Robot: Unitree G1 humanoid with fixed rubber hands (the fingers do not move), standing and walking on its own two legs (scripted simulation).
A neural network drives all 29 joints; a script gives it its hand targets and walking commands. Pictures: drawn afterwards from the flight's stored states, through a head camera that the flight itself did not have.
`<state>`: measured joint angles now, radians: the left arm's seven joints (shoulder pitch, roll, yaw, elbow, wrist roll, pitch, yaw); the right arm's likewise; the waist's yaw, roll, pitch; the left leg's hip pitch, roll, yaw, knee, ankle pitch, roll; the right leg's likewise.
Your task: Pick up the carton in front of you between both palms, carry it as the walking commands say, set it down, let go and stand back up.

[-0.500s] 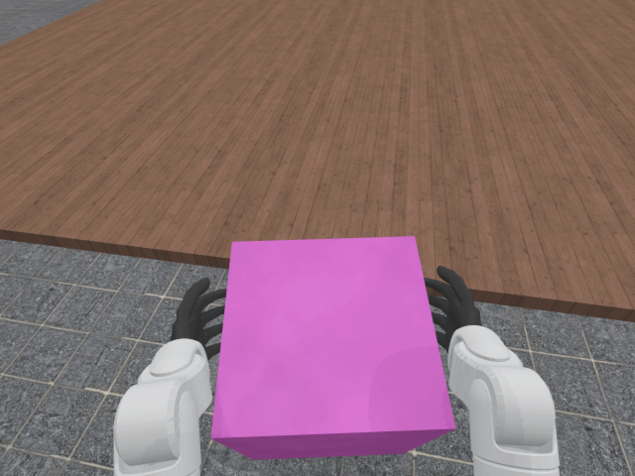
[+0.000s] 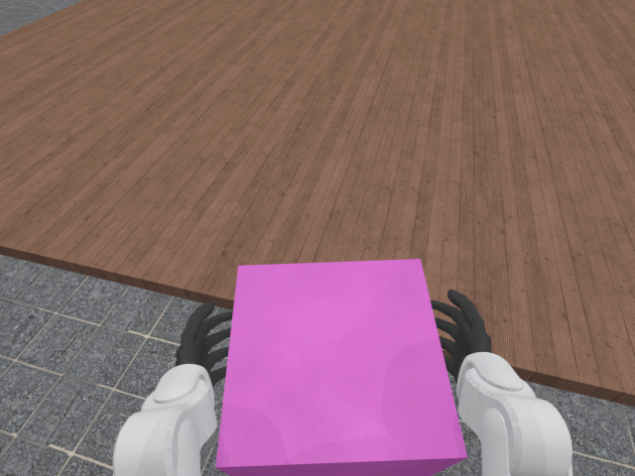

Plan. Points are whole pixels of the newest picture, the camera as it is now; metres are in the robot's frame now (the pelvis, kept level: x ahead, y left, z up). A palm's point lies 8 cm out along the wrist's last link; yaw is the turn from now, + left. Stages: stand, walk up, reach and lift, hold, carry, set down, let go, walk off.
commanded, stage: carry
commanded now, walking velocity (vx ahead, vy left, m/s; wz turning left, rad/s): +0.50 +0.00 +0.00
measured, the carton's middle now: (332, 384) +0.23 +0.01 +0.00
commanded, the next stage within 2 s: none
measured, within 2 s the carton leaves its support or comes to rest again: neither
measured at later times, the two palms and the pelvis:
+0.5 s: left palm (259, 131) +0.64 +0.15 +0.11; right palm (438, 141) +0.60 -0.16 +0.12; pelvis +0.31 +0.03 -0.01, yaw -3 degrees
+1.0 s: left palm (287, 52) +0.98 +0.13 +0.12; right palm (417, 56) +0.99 -0.18 +0.11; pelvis +0.65 -0.02 -0.01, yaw -3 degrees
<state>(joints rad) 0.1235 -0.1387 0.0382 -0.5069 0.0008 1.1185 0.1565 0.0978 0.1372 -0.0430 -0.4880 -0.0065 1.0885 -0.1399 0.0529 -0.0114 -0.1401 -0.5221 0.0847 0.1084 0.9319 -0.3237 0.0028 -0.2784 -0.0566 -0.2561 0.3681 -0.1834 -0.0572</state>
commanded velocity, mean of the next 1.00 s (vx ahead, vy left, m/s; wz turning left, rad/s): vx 0.50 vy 0.00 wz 0.00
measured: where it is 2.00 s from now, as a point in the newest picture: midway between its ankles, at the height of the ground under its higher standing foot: (346, 214)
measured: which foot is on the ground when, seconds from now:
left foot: up 0.00-0.20, down 0.22-0.64, up 0.66-1.00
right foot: down 0.00-0.26, up 0.28-0.60, down 0.62-1.00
